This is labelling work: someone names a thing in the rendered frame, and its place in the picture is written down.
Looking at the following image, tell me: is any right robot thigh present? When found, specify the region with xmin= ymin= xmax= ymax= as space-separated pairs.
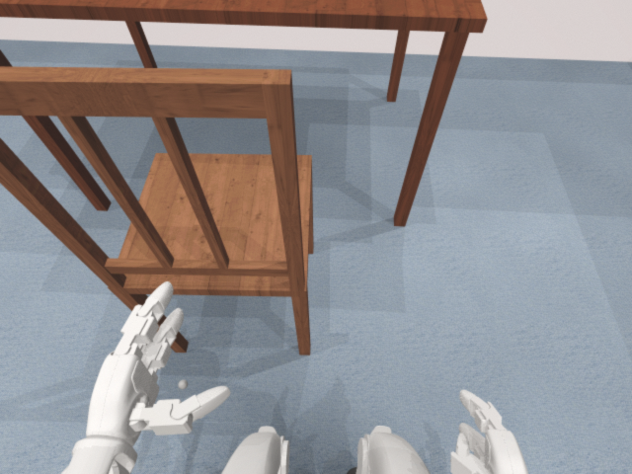
xmin=357 ymin=433 xmax=431 ymax=474

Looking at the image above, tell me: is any left robot thigh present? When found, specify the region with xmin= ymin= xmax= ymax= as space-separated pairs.
xmin=221 ymin=433 xmax=290 ymax=474

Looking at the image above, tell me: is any chair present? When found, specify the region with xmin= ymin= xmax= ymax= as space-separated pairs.
xmin=0 ymin=66 xmax=314 ymax=356

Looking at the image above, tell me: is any robot thigh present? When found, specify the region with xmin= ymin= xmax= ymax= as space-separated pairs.
xmin=357 ymin=433 xmax=431 ymax=474
xmin=221 ymin=433 xmax=290 ymax=474

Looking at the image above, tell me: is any robot left forearm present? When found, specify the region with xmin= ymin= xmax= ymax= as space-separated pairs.
xmin=61 ymin=435 xmax=137 ymax=474

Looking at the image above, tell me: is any right robot hand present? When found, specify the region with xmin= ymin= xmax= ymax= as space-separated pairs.
xmin=450 ymin=390 xmax=528 ymax=474

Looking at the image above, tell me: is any left robot hand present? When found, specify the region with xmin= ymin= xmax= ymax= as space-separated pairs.
xmin=86 ymin=281 xmax=230 ymax=446

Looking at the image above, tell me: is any table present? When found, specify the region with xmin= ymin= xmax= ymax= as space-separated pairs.
xmin=0 ymin=0 xmax=488 ymax=226

